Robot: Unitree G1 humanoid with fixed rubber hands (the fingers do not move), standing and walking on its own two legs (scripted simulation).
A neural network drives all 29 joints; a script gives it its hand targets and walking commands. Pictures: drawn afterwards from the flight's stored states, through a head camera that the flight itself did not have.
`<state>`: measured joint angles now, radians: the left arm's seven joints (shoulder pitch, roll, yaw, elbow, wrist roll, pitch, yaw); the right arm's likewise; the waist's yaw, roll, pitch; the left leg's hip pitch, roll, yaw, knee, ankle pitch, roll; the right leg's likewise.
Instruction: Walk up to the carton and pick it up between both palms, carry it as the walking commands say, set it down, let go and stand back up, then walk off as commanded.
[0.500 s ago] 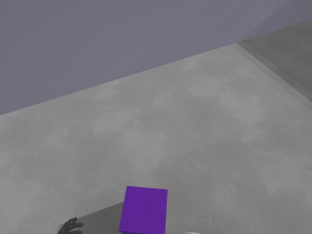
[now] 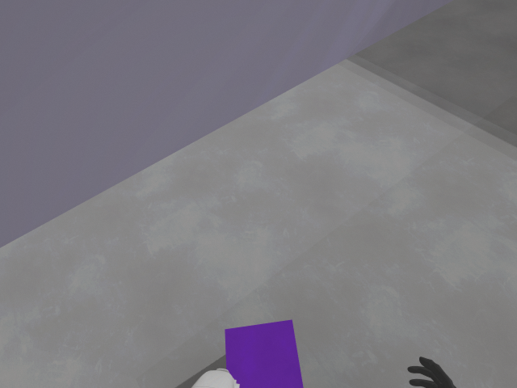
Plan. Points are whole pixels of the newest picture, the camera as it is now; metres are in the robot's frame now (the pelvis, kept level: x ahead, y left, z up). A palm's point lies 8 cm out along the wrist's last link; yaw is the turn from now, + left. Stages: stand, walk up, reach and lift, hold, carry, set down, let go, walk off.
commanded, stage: walk off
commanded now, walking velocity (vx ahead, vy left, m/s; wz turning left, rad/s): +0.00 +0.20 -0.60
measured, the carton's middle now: (265, 367) +0.25 +0.09 -0.66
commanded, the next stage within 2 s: stand in 1.88 s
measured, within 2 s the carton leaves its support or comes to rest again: neither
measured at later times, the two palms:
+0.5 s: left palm (122, 326) +0.22 +0.31 -0.11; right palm out of the picture -0.01 -0.17 -0.17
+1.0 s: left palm (53, 306) +0.24 +0.45 -0.10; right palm out of the picture +0.01 -0.09 -0.13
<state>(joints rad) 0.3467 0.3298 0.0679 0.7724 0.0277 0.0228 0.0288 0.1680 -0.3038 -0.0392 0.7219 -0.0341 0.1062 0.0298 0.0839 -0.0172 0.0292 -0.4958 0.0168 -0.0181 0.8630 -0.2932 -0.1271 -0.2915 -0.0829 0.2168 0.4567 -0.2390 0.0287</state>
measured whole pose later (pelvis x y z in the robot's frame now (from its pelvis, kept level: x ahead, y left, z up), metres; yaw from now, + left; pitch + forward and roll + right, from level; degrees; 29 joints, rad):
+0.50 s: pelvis +0.02 +0.10 -0.03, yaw -18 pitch +2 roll +2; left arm 0.17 0.24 0.03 0.75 0.03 0.02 0.01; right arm 0.28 -0.29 -0.02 0.80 -0.04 0.07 -0.02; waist -0.01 0.05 0.05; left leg -0.28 0.06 0.19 0.75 -0.47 -0.01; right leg -0.31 0.01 -0.10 0.62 -0.33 -0.06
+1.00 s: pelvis +0.05 +0.21 -0.01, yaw -36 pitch +3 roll +4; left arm 0.33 0.35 0.08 0.80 0.03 0.04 0.03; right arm 0.18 -0.31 -0.03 0.73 -0.02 0.09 0.02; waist 0.09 -0.02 0.02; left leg -0.35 -0.01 0.00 0.60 -0.31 -0.08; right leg -0.36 -0.04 0.27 0.48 -0.19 0.07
